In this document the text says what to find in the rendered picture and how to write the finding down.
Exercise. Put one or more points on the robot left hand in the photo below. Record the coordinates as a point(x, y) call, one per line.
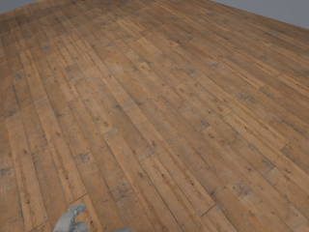
point(66, 220)

